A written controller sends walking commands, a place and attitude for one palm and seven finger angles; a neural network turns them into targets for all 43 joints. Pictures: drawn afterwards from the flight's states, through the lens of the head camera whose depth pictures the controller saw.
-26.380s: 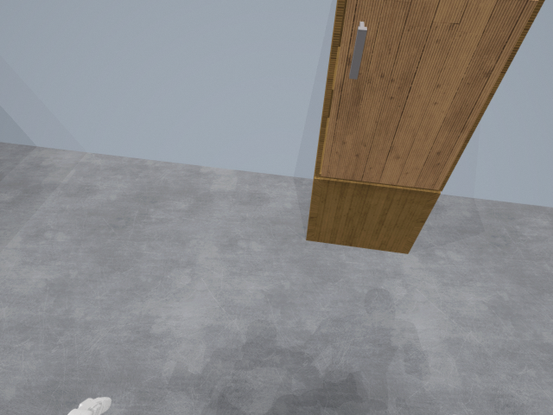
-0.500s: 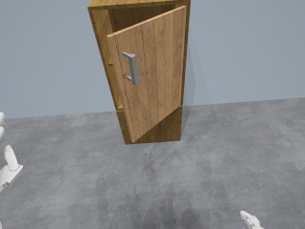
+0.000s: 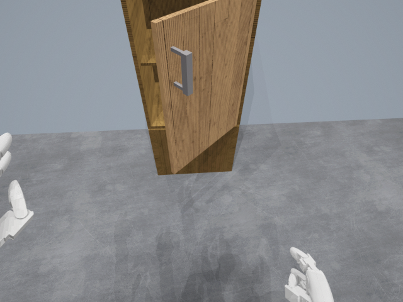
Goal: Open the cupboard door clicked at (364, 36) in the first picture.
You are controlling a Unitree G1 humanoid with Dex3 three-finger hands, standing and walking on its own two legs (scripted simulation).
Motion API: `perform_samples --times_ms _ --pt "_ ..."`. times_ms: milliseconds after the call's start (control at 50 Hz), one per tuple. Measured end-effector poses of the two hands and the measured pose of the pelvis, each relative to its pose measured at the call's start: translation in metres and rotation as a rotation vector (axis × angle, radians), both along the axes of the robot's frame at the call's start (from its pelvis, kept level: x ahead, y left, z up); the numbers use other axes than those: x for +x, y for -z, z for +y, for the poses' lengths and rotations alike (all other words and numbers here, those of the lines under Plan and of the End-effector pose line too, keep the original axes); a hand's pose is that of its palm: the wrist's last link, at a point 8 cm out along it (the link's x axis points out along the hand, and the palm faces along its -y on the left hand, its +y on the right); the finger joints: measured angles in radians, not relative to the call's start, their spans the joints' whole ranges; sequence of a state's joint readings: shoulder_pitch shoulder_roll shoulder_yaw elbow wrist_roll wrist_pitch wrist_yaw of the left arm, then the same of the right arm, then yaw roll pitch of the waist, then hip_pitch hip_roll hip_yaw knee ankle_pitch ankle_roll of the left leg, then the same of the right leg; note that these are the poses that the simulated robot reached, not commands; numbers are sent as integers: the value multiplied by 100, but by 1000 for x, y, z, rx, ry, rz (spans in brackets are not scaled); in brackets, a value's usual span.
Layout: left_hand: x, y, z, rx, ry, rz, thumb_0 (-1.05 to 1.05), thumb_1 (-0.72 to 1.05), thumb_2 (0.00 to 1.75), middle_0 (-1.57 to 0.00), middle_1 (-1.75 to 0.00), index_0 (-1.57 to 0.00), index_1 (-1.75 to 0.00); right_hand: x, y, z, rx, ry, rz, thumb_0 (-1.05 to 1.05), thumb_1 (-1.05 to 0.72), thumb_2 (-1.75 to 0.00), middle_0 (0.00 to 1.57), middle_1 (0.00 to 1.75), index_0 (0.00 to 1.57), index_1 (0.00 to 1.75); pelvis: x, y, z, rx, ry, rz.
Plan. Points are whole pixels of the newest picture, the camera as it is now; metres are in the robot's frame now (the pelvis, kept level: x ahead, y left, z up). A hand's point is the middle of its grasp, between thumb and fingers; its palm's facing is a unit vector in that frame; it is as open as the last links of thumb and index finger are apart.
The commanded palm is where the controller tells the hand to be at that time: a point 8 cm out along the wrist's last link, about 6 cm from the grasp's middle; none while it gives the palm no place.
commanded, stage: stop stepping back and stand still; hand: left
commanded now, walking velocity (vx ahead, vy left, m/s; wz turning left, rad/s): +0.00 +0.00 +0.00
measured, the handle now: (181, 71) +0.65 +0.10 +0.12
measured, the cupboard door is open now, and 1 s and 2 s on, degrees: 42 42 42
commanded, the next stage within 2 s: let the arm hang, fingers relaxed in 0.58 s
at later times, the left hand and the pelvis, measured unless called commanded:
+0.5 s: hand (5, 239) +0.17 +0.28 +0.15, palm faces +0.42 -0.78 -0.46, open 7.4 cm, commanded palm +0.11 +0.31 +0.18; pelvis -0.03 +0.01 +0.00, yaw +0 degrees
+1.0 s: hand out of the picture +0.02 +0.18 -0.17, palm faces +0.00 -0.98 -0.19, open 7.2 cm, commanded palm none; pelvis -0.04 +0.00 +0.00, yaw +2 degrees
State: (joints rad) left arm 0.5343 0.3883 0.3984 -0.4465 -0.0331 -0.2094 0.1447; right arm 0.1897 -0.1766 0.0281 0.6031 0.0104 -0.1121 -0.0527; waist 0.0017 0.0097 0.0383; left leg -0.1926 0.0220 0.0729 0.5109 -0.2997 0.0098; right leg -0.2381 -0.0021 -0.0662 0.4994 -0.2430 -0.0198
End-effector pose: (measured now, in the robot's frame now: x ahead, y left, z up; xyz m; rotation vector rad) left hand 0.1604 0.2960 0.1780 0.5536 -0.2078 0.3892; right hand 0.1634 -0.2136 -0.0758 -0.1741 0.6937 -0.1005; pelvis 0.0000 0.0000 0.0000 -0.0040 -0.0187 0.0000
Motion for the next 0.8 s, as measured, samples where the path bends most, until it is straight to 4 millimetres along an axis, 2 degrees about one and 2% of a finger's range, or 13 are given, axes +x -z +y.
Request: perform_samples --times_ms 100,280,440,680,700,720,760,800 --pt "-9 2 5 -5 9 22 1 89 90 -21 -30 -21 -31 -16 2 4 -17 1 41 1 -90 -90 21 30 21 30 -7 -2 5 -1 -1 0" --pt "-23 -3 17 6 -15 0 1 89 90 -21 -30 -21 -31 -35 0 -2 -50 20 53 1 -90 -90 21 30 20 30 -19 -3 12 -4 -3 -5" --pt "-32 7 17 -24 -24 21 1 89 90 -21 -30 -21 -31 -40 -3 -5 -63 27 32 1 -90 -90 20 30 20 30 -28 -3 14 -4 -5 -8" --pt "-37 4 18 -14 -33 16 1 89 90 -21 -30 -21 -31 -40 -3 0 -52 13 26 1 -90 -90 20 30 20 30 -32 -4 13 -9 -6 -4" --pt "-35 12 19 -8 -25 43 1 89 90 -21 -30 -21 -31 -40 0 -1 -45 -8 27 1 -90 -90 20 30 20 30 -32 -3 14 -11 -17 5" --pt "-29 30 22 -22 -21 116 0 89 90 -20 -30 -21 -30 -40 7 -2 -37 -33 48 1 -90 -90 20 30 20 30 -34 -1 15 -11 -29 13" --pt "-21 83 28 -101 -43 346 0 90 90 -20 -30 -20 -30 -42 24 -8 -27 -58 112 1 -90 -90 20 30 20 30 -37 3 17 -6 -36 21" --pt "-26 145 26 -191 -78 606 0 90 90 -20 -30 -20 -30 -48 38 -14 -20 -48 167 1 -90 -90 21 30 20 30 -39 6 18 2 -34 23"
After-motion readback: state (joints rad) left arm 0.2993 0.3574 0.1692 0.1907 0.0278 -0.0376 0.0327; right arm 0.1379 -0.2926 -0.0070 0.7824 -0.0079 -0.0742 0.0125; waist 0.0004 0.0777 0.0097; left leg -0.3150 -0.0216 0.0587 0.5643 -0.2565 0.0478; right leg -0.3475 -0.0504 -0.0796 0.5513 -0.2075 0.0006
